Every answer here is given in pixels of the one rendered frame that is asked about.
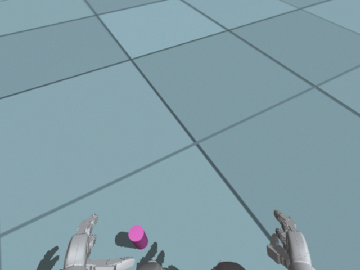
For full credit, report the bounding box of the right robot hand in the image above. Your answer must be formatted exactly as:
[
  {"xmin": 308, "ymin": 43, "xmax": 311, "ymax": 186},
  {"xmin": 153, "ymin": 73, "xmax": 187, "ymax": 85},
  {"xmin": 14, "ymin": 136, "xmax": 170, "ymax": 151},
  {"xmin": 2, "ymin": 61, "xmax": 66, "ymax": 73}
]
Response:
[{"xmin": 267, "ymin": 210, "xmax": 312, "ymax": 269}]

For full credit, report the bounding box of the can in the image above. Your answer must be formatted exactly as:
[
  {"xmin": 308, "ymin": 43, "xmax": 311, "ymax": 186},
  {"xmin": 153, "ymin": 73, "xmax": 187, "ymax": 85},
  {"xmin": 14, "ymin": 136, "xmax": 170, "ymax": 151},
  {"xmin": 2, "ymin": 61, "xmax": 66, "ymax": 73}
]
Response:
[{"xmin": 128, "ymin": 225, "xmax": 148, "ymax": 250}]

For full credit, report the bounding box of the left robot hand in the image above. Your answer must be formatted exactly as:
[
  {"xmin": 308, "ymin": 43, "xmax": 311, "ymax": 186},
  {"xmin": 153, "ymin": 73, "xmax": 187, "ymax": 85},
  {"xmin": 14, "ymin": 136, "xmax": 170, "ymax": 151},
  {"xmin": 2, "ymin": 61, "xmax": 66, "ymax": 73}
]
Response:
[{"xmin": 63, "ymin": 214, "xmax": 135, "ymax": 270}]

